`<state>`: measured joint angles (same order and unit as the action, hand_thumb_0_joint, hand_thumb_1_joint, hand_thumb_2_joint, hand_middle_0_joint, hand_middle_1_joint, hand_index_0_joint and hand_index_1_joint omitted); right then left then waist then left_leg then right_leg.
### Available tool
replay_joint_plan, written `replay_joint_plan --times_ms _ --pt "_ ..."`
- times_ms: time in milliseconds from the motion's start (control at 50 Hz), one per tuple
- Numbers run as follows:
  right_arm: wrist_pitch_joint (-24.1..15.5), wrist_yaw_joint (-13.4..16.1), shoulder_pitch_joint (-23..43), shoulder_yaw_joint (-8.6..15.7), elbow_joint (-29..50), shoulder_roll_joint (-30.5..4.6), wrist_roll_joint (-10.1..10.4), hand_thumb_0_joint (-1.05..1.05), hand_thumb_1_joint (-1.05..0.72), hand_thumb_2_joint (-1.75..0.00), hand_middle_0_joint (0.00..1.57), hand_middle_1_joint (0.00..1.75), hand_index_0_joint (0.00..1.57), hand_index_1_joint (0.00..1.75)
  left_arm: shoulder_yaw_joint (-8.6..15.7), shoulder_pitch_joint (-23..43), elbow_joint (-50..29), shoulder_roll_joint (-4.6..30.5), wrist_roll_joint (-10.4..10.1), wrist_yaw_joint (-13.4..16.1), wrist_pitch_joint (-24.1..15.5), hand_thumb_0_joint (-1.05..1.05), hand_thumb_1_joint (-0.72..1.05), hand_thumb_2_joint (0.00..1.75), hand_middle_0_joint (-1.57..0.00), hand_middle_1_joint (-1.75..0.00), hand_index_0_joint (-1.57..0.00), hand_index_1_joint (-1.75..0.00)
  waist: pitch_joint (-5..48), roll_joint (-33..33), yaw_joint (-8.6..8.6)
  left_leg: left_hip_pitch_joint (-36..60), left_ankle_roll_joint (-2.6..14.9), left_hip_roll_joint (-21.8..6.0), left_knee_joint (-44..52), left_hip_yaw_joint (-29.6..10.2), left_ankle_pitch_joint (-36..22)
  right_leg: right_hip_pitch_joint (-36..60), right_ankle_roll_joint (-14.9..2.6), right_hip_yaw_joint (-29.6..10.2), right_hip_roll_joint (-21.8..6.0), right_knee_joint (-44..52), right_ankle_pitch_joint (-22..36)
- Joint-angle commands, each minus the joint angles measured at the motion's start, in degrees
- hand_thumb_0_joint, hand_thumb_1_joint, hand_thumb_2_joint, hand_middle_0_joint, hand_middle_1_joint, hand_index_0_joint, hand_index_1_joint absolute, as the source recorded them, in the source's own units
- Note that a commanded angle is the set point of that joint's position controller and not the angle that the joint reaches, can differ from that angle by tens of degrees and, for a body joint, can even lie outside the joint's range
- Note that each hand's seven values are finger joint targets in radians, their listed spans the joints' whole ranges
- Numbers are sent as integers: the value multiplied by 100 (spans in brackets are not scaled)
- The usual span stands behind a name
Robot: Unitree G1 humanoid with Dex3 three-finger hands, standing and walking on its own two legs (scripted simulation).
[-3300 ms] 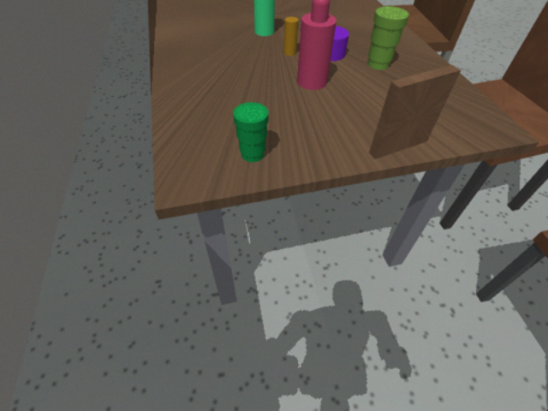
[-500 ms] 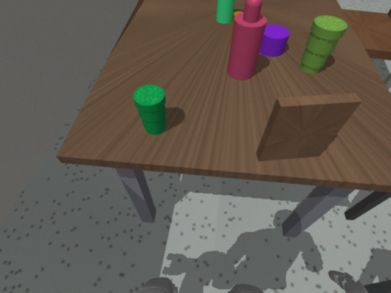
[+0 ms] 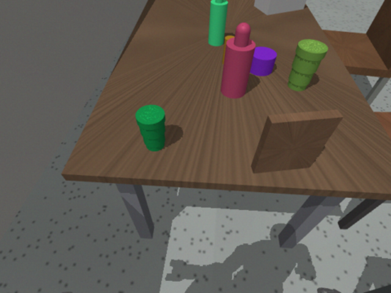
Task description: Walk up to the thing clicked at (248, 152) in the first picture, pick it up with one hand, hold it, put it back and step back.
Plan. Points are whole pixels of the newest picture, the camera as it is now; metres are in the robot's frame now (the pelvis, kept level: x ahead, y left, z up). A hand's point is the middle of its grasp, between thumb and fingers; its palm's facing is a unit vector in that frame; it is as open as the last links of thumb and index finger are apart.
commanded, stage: walk up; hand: left
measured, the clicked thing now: (152, 130) +0.50 +0.13 +0.01
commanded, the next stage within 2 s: stand in 0.68 s
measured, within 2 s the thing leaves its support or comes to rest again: neither
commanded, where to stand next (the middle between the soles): +0.07 -0.01 m, yaw -2 degrees
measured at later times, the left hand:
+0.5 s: hand out of the picture +0.10 +0.25 -0.15, palm faces -0.05 -0.93 -0.35, open 7.4 cm
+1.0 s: hand out of the picture +0.10 +0.25 -0.15, palm faces -0.05 -0.94 -0.34, open 7.4 cm
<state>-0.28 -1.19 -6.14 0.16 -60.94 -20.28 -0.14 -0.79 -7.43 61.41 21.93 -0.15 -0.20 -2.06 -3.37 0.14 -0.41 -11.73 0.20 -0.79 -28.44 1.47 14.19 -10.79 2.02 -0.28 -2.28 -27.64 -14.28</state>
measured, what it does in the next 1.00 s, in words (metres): stands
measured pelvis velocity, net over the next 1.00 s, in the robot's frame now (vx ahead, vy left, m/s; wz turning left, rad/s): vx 0.01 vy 0.00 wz -0.02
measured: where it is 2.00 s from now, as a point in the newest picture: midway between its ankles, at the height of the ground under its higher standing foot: outside the picture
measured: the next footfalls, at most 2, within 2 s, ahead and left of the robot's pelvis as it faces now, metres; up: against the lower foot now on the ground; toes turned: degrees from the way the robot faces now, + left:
none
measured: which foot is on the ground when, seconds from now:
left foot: down 0.00-1.00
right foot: down 0.00-1.00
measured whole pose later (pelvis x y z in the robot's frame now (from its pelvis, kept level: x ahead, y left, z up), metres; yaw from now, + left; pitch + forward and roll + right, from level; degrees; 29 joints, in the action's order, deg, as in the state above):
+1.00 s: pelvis +0.01 +0.00 +0.01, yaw -1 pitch -2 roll +0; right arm -0.8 -0.4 -4.1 0.5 -65.6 -19.8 -0.3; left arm -0.3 -4.6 65.6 20.1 0.3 -0.2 -0.7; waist -3.6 0.5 0.5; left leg -6.0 -0.2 -1.0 -18.5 2.6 10.4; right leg -5.8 2.0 -1.1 -2.0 -18.3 -10.4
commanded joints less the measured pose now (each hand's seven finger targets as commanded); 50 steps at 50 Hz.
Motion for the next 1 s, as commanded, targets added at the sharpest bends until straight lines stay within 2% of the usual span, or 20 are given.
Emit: replay_joint_plan --times_ms 0,60,140,320,520,540,620,640,660,680,760,980 --pt "-159 84 428 299 262 -1261 13 0 -90 -90 20 30 20 30 267 337 -223 1207 6 68 -102 0 90 90 -20 -30 -20 -30 569 -105 -14 281 195 -615 897 -646 -762 257 -356 -443 -456 550 1053" --pt "-135 86 516 306 175 -1251 6 0 -90 -90 20 30 20 30 250 420 -134 1194 16 73 -85 0 90 90 -20 -30 -20 -30 460 -57 -9 328 176 -590 993 -594 -626 186 -323 -476 -473 736 1007" --pt "-120 76 494 298 66 -1223 2 0 -90 -90 20 30 20 30 265 528 -45 1169 37 81 -90 0 90 90 -20 -30 -20 -30 549 12 19 479 154 -595 1013 -517 -832 292 -310 -492 -510 869 1151" --pt "-92 86 491 327 -80 -1212 -12 0 -90 -90 20 30 20 30 284 598 53 1127 59 93 -82 0 90 90 -20 -30 -20 -30 589 93 45 739 122 -593 1078 -403 -901 282 -301 -547 -546 1044 1265" --pt "-88 93 450 344 -151 -1208 -38 0 -90 -90 20 30 20 30 299 675 92 1083 76 98 -39 0 90 90 -20 -30 -20 -30 427 -2 68 616 104 -620 1253 -420 -690 283 -291 -491 -471 1047 1061" --pt "-87 92 500 345 -140 -1227 -30 0 -90 -90 20 30 20 30 290 586 105 1070 66 98 -37 0 90 90 -20 -30 -20 -30 415 -52 28 668 114 -625 1262 -429 -700 234 -268 -498 -452 1065 1051" --pt "-93 99 433 346 -136 -1212 -46 0 -90 -90 20 30 20 30 303 632 60 1078 86 101 -28 0 90 90 -20 -30 -20 -30 538 -15 63 615 126 -626 1267 -383 -762 404 -273 -486 -456 1023 1200" --pt "-100 97 454 344 -129 -1207 -41 0 -90 -90 20 30 20 30 300 586 82 1066 79 98 -23 0 90 90 -20 -30 -20 -30 530 -75 36 645 118 -628 1267 -394 -816 367 -269 -481 -450 988 1206" --pt "-138 111 513 300 -97 -1183 -35 0 -90 -90 20 30 20 30 296 589 94 1085 63 94 -2 0 90 90 -20 -30 -20 -30 559 94 57 648 110 -763 1312 -548 -1287 448 -264 -453 -491 956 1329" --pt "-158 122 478 297 -108 -1220 -34 0 -90 -90 20 30 20 30 297 572 85 1021 51 91 17 0 90 90 -20 -30 -20 -30 571 19 41 651 105 -760 1299 -516 -1484 479 -247 -448 -488 972 1427" --pt "-186 139 427 279 -160 -1213 -28 0 -90 -90 20 30 20 30 296 514 96 1025 37 73 29 0 90 90 -20 -30 -20 -30 632 -58 47 763 85 -744 1264 -471 -1645 563 -244 -459 -517 1019 1518" --pt "-170 145 464 247 -161 -1197 -16 0 -90 -90 20 30 20 30 287 490 81 1028 57 68 42 0 90 90 -20 -30 -20 -30 566 -81 68 802 62 -725 1286 -460 -1350 496 -251 -458 -549 1177 1376"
